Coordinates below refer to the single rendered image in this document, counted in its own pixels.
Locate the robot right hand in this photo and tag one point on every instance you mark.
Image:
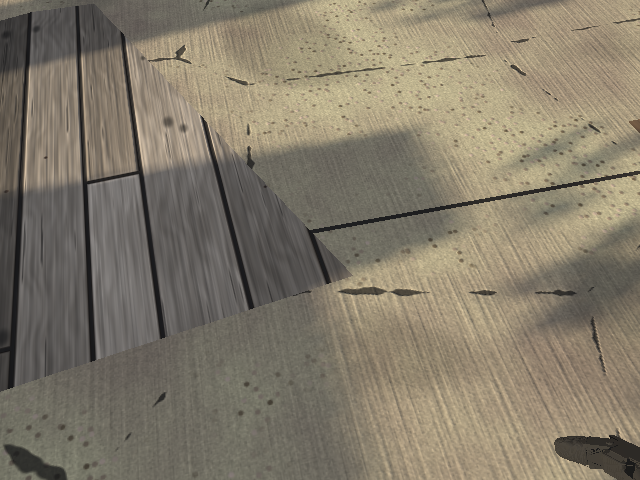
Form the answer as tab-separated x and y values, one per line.
617	457

